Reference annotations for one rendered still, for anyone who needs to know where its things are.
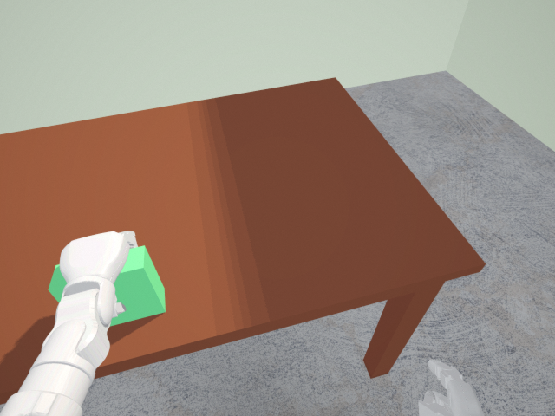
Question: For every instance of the left robot hand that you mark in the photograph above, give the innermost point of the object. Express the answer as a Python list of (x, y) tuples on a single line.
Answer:
[(102, 255)]

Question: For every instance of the table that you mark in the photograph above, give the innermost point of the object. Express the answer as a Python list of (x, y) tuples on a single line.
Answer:
[(259, 211)]

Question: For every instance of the left robot forearm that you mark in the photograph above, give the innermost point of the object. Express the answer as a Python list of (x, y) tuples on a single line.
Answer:
[(61, 375)]

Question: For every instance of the right robot hand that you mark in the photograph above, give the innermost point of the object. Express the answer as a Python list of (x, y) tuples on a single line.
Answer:
[(461, 399)]

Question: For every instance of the sponge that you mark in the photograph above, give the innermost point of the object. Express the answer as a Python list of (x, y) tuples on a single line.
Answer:
[(138, 287)]

